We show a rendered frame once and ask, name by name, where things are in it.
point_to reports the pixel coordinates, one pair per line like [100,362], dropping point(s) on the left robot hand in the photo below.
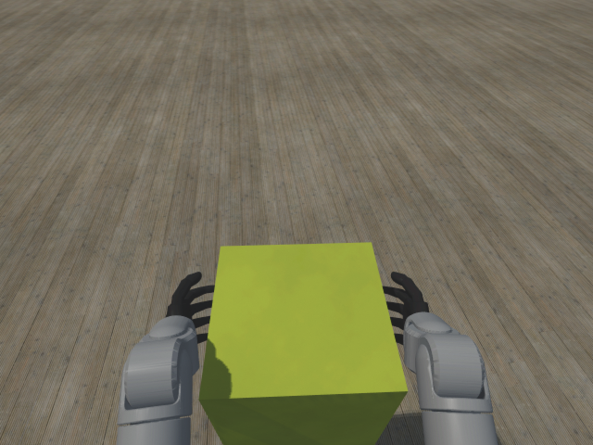
[183,296]

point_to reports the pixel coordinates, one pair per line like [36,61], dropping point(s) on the left robot forearm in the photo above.
[156,387]

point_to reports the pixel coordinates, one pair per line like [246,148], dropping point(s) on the right robot forearm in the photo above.
[451,381]

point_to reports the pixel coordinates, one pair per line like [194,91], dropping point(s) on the carton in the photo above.
[300,349]

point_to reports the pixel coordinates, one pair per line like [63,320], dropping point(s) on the right robot hand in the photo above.
[412,298]

